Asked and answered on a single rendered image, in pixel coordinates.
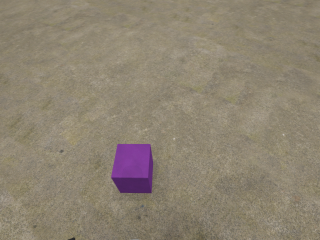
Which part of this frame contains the carton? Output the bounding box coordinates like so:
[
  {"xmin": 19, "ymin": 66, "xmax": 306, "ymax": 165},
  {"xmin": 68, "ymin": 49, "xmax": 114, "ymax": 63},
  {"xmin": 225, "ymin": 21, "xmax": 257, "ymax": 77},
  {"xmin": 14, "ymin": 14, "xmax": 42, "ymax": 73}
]
[{"xmin": 111, "ymin": 144, "xmax": 153, "ymax": 193}]

